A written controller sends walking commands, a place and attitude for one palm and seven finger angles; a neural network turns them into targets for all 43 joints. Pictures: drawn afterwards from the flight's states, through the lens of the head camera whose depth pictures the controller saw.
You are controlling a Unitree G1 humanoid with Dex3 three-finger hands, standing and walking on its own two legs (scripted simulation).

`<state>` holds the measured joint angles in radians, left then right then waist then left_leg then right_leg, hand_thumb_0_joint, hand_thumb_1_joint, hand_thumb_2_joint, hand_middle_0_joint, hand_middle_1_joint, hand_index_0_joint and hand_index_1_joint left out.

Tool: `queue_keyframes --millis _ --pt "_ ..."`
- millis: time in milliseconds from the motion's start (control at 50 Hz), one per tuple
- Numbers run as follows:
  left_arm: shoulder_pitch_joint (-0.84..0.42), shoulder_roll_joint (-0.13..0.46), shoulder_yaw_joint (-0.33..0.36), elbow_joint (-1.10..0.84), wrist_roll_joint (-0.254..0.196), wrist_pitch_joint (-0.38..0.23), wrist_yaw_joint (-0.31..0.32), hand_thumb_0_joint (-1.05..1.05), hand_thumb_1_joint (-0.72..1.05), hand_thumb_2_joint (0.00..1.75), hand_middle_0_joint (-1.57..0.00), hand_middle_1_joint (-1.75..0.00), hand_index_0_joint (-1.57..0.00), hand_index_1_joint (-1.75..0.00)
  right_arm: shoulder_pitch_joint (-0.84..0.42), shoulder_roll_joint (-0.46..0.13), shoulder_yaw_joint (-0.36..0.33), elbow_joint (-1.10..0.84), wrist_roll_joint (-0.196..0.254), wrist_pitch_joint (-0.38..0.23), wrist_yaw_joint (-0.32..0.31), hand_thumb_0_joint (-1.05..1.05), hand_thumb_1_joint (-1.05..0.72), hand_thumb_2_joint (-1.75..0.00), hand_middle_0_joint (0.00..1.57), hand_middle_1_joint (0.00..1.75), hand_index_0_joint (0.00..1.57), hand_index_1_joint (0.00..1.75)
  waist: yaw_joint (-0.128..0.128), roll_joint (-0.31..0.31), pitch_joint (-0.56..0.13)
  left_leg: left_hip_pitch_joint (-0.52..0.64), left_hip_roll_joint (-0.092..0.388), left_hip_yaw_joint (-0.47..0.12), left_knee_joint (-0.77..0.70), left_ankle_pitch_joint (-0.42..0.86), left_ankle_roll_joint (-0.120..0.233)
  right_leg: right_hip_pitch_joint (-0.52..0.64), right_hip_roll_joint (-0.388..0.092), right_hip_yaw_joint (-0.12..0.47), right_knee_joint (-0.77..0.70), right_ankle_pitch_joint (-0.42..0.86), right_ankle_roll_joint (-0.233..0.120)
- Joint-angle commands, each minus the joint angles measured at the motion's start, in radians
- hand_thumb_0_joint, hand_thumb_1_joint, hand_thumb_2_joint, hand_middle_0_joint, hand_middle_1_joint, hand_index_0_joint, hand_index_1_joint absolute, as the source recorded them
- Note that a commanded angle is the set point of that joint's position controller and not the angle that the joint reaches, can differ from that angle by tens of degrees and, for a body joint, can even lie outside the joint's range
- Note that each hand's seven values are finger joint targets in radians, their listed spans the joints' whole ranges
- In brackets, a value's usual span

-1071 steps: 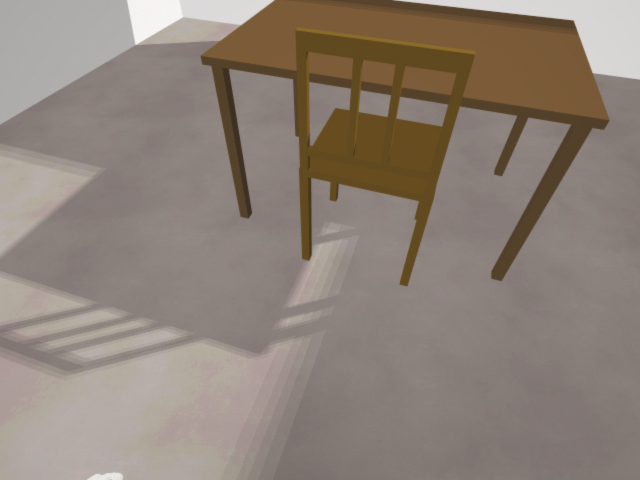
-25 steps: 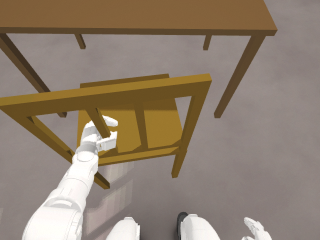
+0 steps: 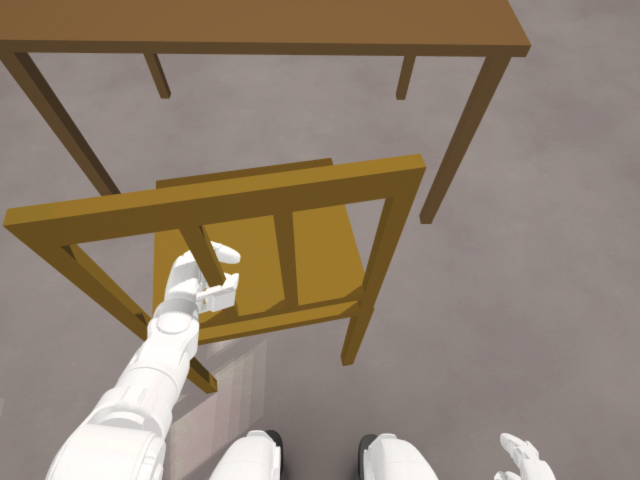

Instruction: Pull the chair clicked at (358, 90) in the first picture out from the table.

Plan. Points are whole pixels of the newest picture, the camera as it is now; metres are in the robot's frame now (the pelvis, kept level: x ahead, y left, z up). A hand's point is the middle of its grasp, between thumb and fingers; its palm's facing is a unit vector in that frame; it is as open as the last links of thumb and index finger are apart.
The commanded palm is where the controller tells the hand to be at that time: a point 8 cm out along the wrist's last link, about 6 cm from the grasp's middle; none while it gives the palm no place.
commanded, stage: step backward, pulling the chair out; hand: left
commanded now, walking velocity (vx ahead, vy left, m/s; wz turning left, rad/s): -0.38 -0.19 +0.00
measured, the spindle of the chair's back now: (215, 276) +0.38 +0.16 -0.06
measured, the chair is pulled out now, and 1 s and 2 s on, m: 0.41 0.59 0.60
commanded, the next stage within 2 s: stop walking, hand still on the chair in 0.46 s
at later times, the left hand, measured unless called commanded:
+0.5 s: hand (208, 348) +0.28 +0.15 -0.06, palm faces +0.09 -0.97 -0.21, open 5.7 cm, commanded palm +0.27 +0.20 -0.06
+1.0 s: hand (206, 416) +0.19 +0.14 -0.06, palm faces +0.12 -0.97 -0.20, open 5.7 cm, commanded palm +0.17 +0.19 -0.04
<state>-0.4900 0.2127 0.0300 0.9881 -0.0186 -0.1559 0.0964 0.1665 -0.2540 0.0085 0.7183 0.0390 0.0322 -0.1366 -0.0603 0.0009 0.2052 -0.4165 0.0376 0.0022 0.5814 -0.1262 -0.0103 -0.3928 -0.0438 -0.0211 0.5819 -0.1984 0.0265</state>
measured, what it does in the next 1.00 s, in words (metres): steps on the spot: right foot, then left foot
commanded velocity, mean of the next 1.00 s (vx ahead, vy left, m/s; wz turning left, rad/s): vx -0.12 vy -0.01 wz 0.03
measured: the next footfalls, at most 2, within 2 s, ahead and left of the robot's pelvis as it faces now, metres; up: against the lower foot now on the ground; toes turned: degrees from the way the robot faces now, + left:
right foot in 0.16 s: +0.00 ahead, -0.16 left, +0.00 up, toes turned -3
left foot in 0.36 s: -0.01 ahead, +0.12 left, +0.00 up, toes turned -3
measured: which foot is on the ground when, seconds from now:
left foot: down 0.00-0.22, up 0.24-0.34, down 0.36-1.00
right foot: down 0.00-0.00, up 0.02-0.14, down 0.16-1.00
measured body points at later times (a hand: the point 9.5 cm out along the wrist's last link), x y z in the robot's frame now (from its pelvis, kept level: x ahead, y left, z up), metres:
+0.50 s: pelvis -0.08 -0.02 +0.00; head -0.02 -0.01 +0.44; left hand +0.27 +0.20 -0.04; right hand +0.00 -0.28 -0.13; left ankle +0.00 +0.12 -0.72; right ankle -0.01 -0.16 -0.72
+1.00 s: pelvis -0.08 -0.03 +0.01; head -0.06 -0.04 +0.46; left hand +0.18 +0.19 -0.04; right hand +0.03 -0.28 -0.11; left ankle -0.05 +0.12 -0.72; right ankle -0.04 -0.16 -0.72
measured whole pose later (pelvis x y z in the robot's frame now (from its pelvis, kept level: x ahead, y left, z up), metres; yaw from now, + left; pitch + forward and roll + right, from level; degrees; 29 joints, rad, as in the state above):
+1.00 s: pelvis -0.08 -0.03 +0.01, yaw -2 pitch -3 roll +0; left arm -0.10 0.18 0.08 0.76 -0.05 -0.10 0.09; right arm 0.22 -0.21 0.03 0.75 0.04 -0.04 -0.12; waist -0.01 0.02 0.10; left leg -0.21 0.04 -0.04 0.48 -0.22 -0.05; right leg -0.23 -0.01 -0.01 0.47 -0.19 0.01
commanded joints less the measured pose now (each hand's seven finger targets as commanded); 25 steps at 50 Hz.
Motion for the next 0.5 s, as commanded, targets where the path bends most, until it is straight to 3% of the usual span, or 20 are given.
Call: queue_keyframes --millis 0,60,80,100,140,160,180,200,220,240,280,300,320,340,360,380,400,420,440,480 --pt "-0.332 0.165 0.015 -0.241 0.002 -0.097 0.01 0.0 0.9 0.9 -0.5 -1.45 -0.5 -1.45 -0.002 -0.137 -0.037 -0.12 -0.005 -0.039 0.004 0.0 -0.9 -0.9 0.2 0.3 0.2 0.3 0.053 0.297 -0.428 0.014 0.334 -0.356 -0.345 -0.335 0.165 0.155 0.018 0.011 0.289 -0.268 -0.041" --pt "-0.325 0.179 0.03 -0.19 -0.003 -0.113 0.006 0.0 0.9 0.9 -0.5 -1.45 -0.5 -1.45 0.064 -0.139 -0.041 -0.069 -0.005 -0.069 0.004 0.0 -0.9 -0.9 0.2 0.3 0.2 0.3 0.044 0.181 -0.458 0.199 0.298 -0.278 -0.194 -0.04 0.155 0.135 0.022 0.012 0.102 -0.278 -0.044" --pt "-0.336 0.161 0.007 -0.197 0.003 -0.118 0.0 0.0 0.9 0.9 -0.5 -1.45 -0.5 -1.45 0.073 -0.141 -0.041 -0.06 -0.007 -0.079 0.008 0.0 -0.9 -0.9 0.2 0.3 0.2 0.3 0.04 0.207 -0.46 0.235 0.277 -0.264 -0.167 0.002 0.14 0.153 0.026 0.012 0.013 -0.228 -0.048" --pt "-0.342 0.167 0.007 -0.198 0.009 -0.123 -0.005 0.0 0.9 0.9 -0.5 -1.45 -0.5 -1.45 0.075 -0.145 -0.044 -0.055 -0.009 -0.087 0.01 0.0 -0.9 -0.9 0.2 0.3 0.2 0.3 0.034 0.243 -0.448 0.243 0.254 -0.238 -0.145 -0.005 0.122 0.168 0.025 0.017 -0.062 -0.167 -0.052" --pt "-0.319 0.188 0.013 -0.183 0.014 -0.123 -0.016 0.0 0.9 0.9 -0.5 -1.45 -0.5 -1.45 0.06 -0.138 -0.044 -0.058 -0.007 -0.092 0.011 0.0 -0.9 -0.9 0.2 0.3 0.2 0.3 0.039 0.222 -0.405 0.215 0.195 -0.181 -0.084 -0.11 0.079 0.16 -0.012 0.056 -0.179 -0.108 -0.063" --pt "-0.307 0.221 0.029 -0.162 0.016 -0.116 -0.018 0.0 0.9 0.9 -0.5 -1.45 -0.5 -1.45 0.072 -0.141 -0.051 -0.053 0.001 -0.092 0.004 0.0 -0.9 -0.9 0.2 0.3 0.2 0.3 0.039 0.089 -0.415 0.167 0.138 -0.136 -0.02 -0.228 0.046 0.164 -0.056 0.089 -0.198 -0.106 -0.083" --pt "-0.315 0.274 0.063 -0.142 0.016 -0.112 -0.01 0.0 0.9 0.9 -0.5 -1.45 -0.5 -1.45 0.084 -0.132 -0.058 -0.057 0.012 -0.092 0.0 0.0 -0.9 -0.9 0.2 0.3 0.2 0.3 0.03 -0.095 -0.422 0.163 0.051 -0.037 0.147 -0.35 -0.003 0.067 -0.19 0.225 -0.25 -0.217 -0.136" --pt "-0.323 0.285 0.067 -0.136 0.017 -0.104 -0.001 0.0 0.9 0.9 -0.5 -1.45 -0.5 -1.45 0.076 -0.133 -0.058 -0.048 0.018 -0.089 -0.001 0.0 -0.9 -0.9 0.2 0.3 0.2 0.3 0.032 -0.205 -0.42 0.208 0.003 -0.019 0.359 -0.3 -0.026 -0.066 -0.322 0.306 -0.319 -0.333 -0.199" --pt "-0.318 0.262 0.065 -0.148 0.014 -0.094 0.001 0.0 0.9 0.9 -0.5 -1.45 -0.5 -1.45 0.049 -0.121 -0.043 -0.041 0.009 -0.09 0.005 0.0 -0.9 -0.9 0.2 0.3 0.2 0.3 0.046 -0.172 -0.42 0.197 -0.005 -0.062 0.44 -0.291 -0.027 -0.069 -0.332 0.273 -0.29 -0.209 -0.225" --pt "-0.318 0.263 0.081 -0.162 0.006 -0.088 0.0 0.0 0.9 0.9 -0.5 -1.45 -0.5 -1.45 0.03 -0.098 -0.02 -0.041 0.004 -0.099 0.012 0.0 -0.9 -0.9 0.2 0.3 0.2 0.3 0.046 -0.135 -0.411 0.163 0.001 -0.089 0.367 -0.306 -0.023 0.005 -0.307 0.218 -0.221 -0.031 -0.21" --pt "-0.293 0.297 0.111 -0.138 0.005 -0.076 0.008 0.0 0.9 0.9 -0.5 -1.45 -0.5 -1.45 0.04 -0.113 -0.013 -0.029 0.007 -0.099 0.005 0.0 -0.9 -0.9 0.2 0.3 0.2 0.3 0.03 -0.075 -0.383 0.177 0.013 -0.07 0.03 -0.206 -0.016 0.103 -0.246 0.143 -0.093 0.148 -0.132" --pt "-0.279 0.295 0.111 -0.129 0.005 -0.074 0.009 0.0 0.9 0.9 -0.5 -1.45 -0.5 -1.45 0.046 -0.139 -0.023 -0.026 0.01 -0.102 -0.003 0.0 -0.9 -0.9 0.2 0.3 0.2 0.3 0.04 -0.036 -0.4 0.187 0.067 -0.118 -0.103 -0.002 0.007 0.135 -0.18 0.109 -0.012 0.175 -0.084" --pt "-0.284 0.282 0.108 -0.136 0.004 -0.073 0.01 0.0 0.9 0.9 -0.5 -1.45 -0.5 -1.45 0.039 -0.162 -0.033 -0.034 0.008 -0.099 -0.003 0.0 -0.9 -0.9 0.2 0.3 0.2 0.3 0.059 0.059 -0.421 0.187 0.159 -0.229 -0.141 0.19 0.054 0.147 -0.094 0.079 0.055 0.158 -0.043" --pt "-0.293 0.255 0.105 -0.109 0.003 -0.07 0.008 0.0 0.9 0.9 -0.5 -1.45 -0.5 -1.45 0.051 -0.17 -0.043 -0.031 0.009 -0.088 0.003 0.0 -0.9 -0.9 0.2 0.3 0.2 0.3 0.072 0.077 -0.434 0.207 0.226 -0.266 -0.123 0.267 0.09 0.137 -0.054 0.075 0.075 0.078 -0.032" --pt "-0.317 0.256 0.093 -0.148 0.004 -0.068 0.004 0.0 0.9 0.9 -0.5 -1.45 -0.5 -1.45 0.039 -0.15 -0.037 -0.045 0.005 -0.085 0.01 0.0 -0.9 -0.9 0.2 0.3 0.2 0.3 0.06 0.208 -0.438 0.185 0.247 -0.299 -0.161 0.215 0.118 0.141 -0.033 0.054 0.112 -0.041 -0.025" --pt "-0.352 0.224 0.067 -0.161 0.01 -0.07 0.001 0.0 0.9 0.9 -0.5 -1.45 -0.5 -1.45 0.035 -0.141 -0.032 -0.045 -0.002 -0.084 0.012 0.0 -0.9 -0.9 0.2 0.3 0.2 0.3 0.054 0.284 -0.433 0.165 0.249 -0.317 -0.169 0.196 0.127 0.143 -0.021 0.035 0.125 -0.135 -0.027" --pt "-0.334 0.234 0.082 -0.137 0.013 -0.065 0.005 0.0 0.9 0.9 -0.5 -1.45 -0.5 -1.45 0.033 -0.139 -0.031 -0.045 -0.003 -0.085 0.015 0.0 -0.9 -0.9 0.2 0.3 0.2 0.3 0.061 0.293 -0.419 0.135 0.253 -0.306 -0.165 0.157 0.132 0.154 -0.019 0.036 0.112 -0.181 -0.031" --pt "-0.313 0.235 0.089 -0.123 0.009 -0.066 0.006 0.0 0.9 0.9 -0.5 -1.45 -0.5 -1.45 0.052 -0.143 -0.035 -0.044 0.0 -0.087 0.016 0.0 -0.9 -0.9 0.2 0.3 0.2 0.3 0.067 0.243 -0.434 0.142 0.242 -0.299 -0.119 0.182 0.128 0.186 -0.017 0.043 0.048 -0.117 -0.038" --pt "-0.293 0.241 0.093 -0.107 0.006 -0.065 0.003 0.0 0.9 0.9 -0.5 -1.45 -0.5 -1.45 0.064 -0.149 -0.038 -0.044 0.005 -0.087 0.015 0.0 -0.9 -0.9 0.2 0.3 0.2 0.3 0.065 0.179 -0.463 0.145 0.224 -0.27 -0.068 0.194 0.113 0.234 -0.032 0.064 -0.011 -0.009 -0.04" --pt "-0.299 0.267 0.091 -0.11 0.002 -0.055 -0.002 0.0 0.9 0.9 -0.5 -1.45 -0.5 -1.45 0.066 -0.146 -0.04 -0.062 0.02 -0.088 0.012 0.0 -0.9 -0.9 0.2 0.3 0.2 0.3 0.049 0.059 -0.477 0.07 0.145 -0.187 -0.028 0.008 0.052 0.288 -0.103 0.128 -0.064 0.07 -0.064"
